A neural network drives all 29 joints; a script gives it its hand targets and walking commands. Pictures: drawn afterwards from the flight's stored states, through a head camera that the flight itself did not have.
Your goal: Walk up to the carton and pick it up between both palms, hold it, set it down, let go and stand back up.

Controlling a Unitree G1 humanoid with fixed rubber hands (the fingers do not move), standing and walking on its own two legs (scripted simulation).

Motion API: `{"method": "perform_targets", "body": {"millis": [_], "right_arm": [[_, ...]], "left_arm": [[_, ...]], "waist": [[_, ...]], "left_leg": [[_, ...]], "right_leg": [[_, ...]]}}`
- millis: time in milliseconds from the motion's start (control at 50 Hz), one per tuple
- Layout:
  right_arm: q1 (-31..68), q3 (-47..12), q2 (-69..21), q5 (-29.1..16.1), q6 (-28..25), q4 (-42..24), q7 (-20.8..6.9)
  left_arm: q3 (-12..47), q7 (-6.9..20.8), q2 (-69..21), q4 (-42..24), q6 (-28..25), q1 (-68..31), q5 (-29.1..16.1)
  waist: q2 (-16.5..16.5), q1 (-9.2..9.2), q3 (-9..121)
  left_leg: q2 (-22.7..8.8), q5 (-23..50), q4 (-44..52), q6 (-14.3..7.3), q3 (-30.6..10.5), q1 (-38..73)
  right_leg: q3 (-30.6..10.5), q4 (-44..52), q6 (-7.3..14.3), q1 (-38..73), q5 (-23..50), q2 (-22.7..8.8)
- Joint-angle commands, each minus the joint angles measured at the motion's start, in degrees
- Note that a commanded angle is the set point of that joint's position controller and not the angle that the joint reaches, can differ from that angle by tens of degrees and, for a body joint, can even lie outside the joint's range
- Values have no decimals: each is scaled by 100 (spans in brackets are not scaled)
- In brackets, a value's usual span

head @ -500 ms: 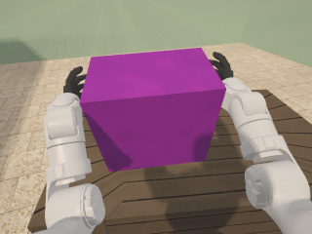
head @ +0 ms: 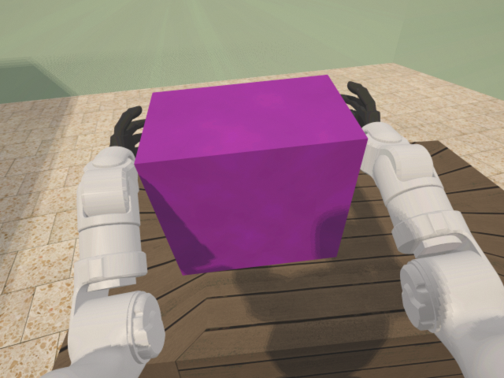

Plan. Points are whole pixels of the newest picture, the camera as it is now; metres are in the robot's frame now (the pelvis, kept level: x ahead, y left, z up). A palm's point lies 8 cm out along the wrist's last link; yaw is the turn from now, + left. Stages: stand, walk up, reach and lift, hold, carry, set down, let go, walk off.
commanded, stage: hold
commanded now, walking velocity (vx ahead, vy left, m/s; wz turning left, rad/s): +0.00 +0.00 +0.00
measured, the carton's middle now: (251, 180) +0.37 -0.01 +0.20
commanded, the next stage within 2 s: set down in 1.96 s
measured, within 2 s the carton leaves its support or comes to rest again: neither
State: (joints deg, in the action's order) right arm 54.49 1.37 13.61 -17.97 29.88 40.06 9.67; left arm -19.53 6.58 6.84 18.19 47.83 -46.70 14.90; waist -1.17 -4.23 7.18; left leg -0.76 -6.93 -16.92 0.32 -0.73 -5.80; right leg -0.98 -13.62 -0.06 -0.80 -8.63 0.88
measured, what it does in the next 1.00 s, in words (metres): stands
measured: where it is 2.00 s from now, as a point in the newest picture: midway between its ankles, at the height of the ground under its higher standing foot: outside the picture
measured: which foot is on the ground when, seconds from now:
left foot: down 0.00-1.00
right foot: down 0.00-1.00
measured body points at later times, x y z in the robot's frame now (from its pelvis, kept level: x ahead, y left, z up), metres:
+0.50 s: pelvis +0.00 -0.01 +0.00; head -0.09 +0.00 +0.44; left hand +0.36 +0.17 +0.27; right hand +0.37 -0.19 +0.28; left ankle +0.03 +0.12 -0.75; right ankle -0.01 -0.12 -0.75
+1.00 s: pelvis -0.01 -0.01 +0.00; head -0.09 +0.03 +0.44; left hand +0.38 +0.19 +0.25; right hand +0.38 -0.17 +0.29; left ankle +0.03 +0.12 -0.75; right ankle -0.01 -0.12 -0.75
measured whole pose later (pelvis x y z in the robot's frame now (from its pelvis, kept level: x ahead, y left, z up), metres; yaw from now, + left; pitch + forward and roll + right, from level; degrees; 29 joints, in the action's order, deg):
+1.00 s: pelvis -0.01 -0.01 +0.00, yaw +1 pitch -4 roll -1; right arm 55.7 3.8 11.7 -15.0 29.4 41.3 9.0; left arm -19.4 7.4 8.2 18.8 47.3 -47.1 14.9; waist -4.1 -4.8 8.2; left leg -1.5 -5.8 -16.7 1.3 -1.7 -7.3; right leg 0.0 -14.3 0.9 -2.4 -8.2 1.7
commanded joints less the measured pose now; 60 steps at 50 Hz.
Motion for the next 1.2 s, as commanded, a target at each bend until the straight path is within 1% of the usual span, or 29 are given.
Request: {"method": "perform_targets", "body": {"millis": [0,80,100,120,180,200,260,300,340,380,420,440,460,520,580,620,640,660,680,760,800,820,860,880,1020,1040,1080,1100,1180], "right_arm": [[3599,-1399,-2699,-934,-72,-1870,-1054],[3321,-1348,-2711,-858,38,-1954,-1066],[3226,-1430,-2752,-943,92,-2004,-1047],[2977,-1285,-2526,-859,129,-1957,-1046],[3281,-1200,-2566,-914,138,-1874,-985],[2973,-1280,-2557,-896,144,-2265,-976],[3236,-1449,-2718,-850,120,-2357,-919],[3181,-1327,-2585,-760,121,-2443,-905],[3396,-1519,-2720,-853,59,-2522,-914],[3478,-1197,-2681,-705,101,-2195,-934],[3214,-1349,-2792,-675,96,-2304,-946],[3590,-1368,-2895,-616,99,-2085,-993],[3358,-1300,-2987,-618,147,-1845,-990],[3965,-1292,-3030,-403,119,-1676,-1104],[3775,-1077,-2870,-335,119,-1292,-1137],[4422,-1219,-3094,-453,-41,-1778,-1120],[4220,-1056,-3048,-313,-2,-1446,-1123],[4418,-943,-2933,-348,-126,-1851,-1064],[4365,-935,-2993,-312,-144,-1486,-1124],[4090,-570,-2701,-198,-232,-1096,-1181],[4079,-664,-2820,-179,-242,-1229,-1122],[3983,-653,-2640,-221,-163,-864,-1144],[3817,-512,-2448,-186,-240,-895,-1128],[4043,-1034,-2836,-439,-283,-1456,-1083],[3645,-1137,-2722,-809,-161,-1274,-1100],[3842,-1251,-2860,-848,-150,-1429,-1094],[3623,-1179,-2700,-818,-117,-1343,-1155],[3620,-1181,-2774,-806,-112,-1411,-1125],[3542,-1192,-2703,-764,25,-1504,-1124]], "left_arm": [[1895,626,-2629,-1398,-272,-3221,-950],[1779,733,-2403,-1631,-119,-3179,-856],[1858,759,-2391,-1636,-45,-3063,-799],[2045,783,-2528,-1842,0,-2921,-825],[2288,806,-2439,-1646,41,-3164,-846],[2463,820,-2598,-2250,22,-2990,-990],[2069,866,-2565,-1731,107,-2967,-748],[2287,931,-2632,-1776,112,-2824,-858],[2057,927,-2608,-1782,79,-2995,-741],[2113,962,-2622,-1498,71,-3155,-857],[2032,934,-2650,-1634,-12,-3114,-828],[1708,916,-2302,-1267,-44,-3549,-782],[1787,954,-2569,-1365,-62,-3447,-732],[1065,1028,-2043,-325,-55,-3576,-557],[1021,1134,-2186,0,-24,-3363,-496],[1134,1103,-2265,-90,-156,-3865,-691],[1202,1108,-2245,106,-188,-3842,-677],[1618,1123,-2554,19,-213,-3802,-1019],[1351,1087,-2348,300,-264,-3829,-818],[1435,980,-2466,55,-390,-3808,-845],[1679,1024,-2533,-67,-401,-3946,-974],[1519,1009,-2452,152,-337,-3740,-847],[2023,996,-2611,-361,-407,-3829,-1055],[1865,967,-2628,-629,-357,-3714,-906],[2079,730,-2787,-1055,-248,-3477,-795],[1892,746,-2654,-1048,-245,-3486,-733],[1871,708,-2672,-1273,-227,-3337,-697],[2084,723,-2776,-1318,-196,-3347,-818],[1821,794,-2536,-1114,-72,-3202,-801]], "waist": [[207,68,1856],[22,8,1458],[144,27,1574],[197,-207,1328],[756,-169,1309],[517,-301,1508],[444,-84,1444],[533,-252,1417],[494,-39,1620],[454,-195,1287],[213,-106,1352],[129,104,1183],[109,-2,1121],[-367,415,854],[-413,257,608],[-304,281,1257],[-224,191,960],[-352,-194,1236],[-215,69,1093],[127,0,1175],[242,-273,1632],[368,-104,1193],[604,-498,1546],[455,-89,1946],[769,-92,1353],[569,116,1462],[541,142,1244],[446,-69,1259],[126,12,874]], "left_leg": [[139,1761,-94,198,92,1040],[177,1574,19,145,175,839],[171,1666,52,166,188,963],[119,1891,44,275,187,1031],[160,1507,-46,350,178,908],[132,1866,-75,358,150,990],[272,1740,-86,258,255,934],[189,1509,-57,272,218,921],[218,1407,-14,148,249,897],[161,853,118,131,213,665],[183,1038,119,133,236,750],[214,459,201,0,255,497],[207,598,219,17,268,515],[232,-377,372,-338,289,251],[195,-439,464,-322,350,217],[213,-234,333,-329,303,313],[200,-373,410,-337,299,323],[187,-211,318,-247,231,360],[110,-342,339,-249,255,377],[146,-413,396,-170,257,220],[203,-289,323,-138,184,361],[159,-418,386,-113,171,219],[105,-131,270,88,67,502],[160,404,143,-25,171,515],[177,1100,6,257,108,705],[144,1226,14,185,154,742],[65,986,121,209,126,797],[89,1142,78,209,113,789],[118,1289,152,151,165,661]], "right_leg": [[216,25,-30,331,1468,355],[155,51,-39,440,1486,308],[120,6,-45,472,1638,300],[159,1,-93,416,1780,289],[75,53,32,270,1505,247],[142,-93,-52,444,1996,268],[124,-5,-88,655,1871,208],[106,13,-75,413,1573,197],[109,20,-86,486,1395,190],[78,112,-70,140,956,179],[144,68,-100,307,1293,218],[110,119,-121,102,709,138],[122,104,-152,149,910,167],[87,281,-141,-194,-109,109],[108,332,-130,-257,-283,188],[77,305,-125,-173,-132,187],[101,334,-115,-336,-253,158],[119,325,-98,-214,46,208],[110,298,-47,-343,-202,205],[114,253,33,-251,-204,213],[16,190,-30,-161,73,116],[48,161,-1,-285,-92,170],[32,123,62,-202,317,165],[16,17,-37,275,742,118],[176,54,-13,91,803,236],[125,28,-30,175,852,255],[180,33,33,-64,608,290],[154,39,-5,45,882,284],[118,147,-18,171,1016,275]]}}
